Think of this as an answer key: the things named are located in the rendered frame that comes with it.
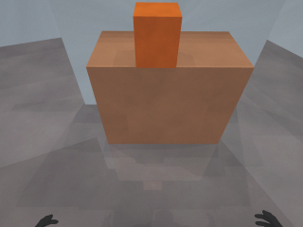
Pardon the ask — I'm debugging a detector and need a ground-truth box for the robot right hand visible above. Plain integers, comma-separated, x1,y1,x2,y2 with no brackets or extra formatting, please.
255,210,283,227

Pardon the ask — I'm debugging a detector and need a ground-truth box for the pedestal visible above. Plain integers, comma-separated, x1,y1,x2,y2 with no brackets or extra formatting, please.
86,30,255,144

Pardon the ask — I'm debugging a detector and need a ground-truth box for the carton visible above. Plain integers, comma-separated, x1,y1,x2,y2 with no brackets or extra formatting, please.
133,2,183,68

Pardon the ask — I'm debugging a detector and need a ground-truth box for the robot left hand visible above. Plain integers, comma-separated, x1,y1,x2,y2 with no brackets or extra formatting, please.
35,214,58,227

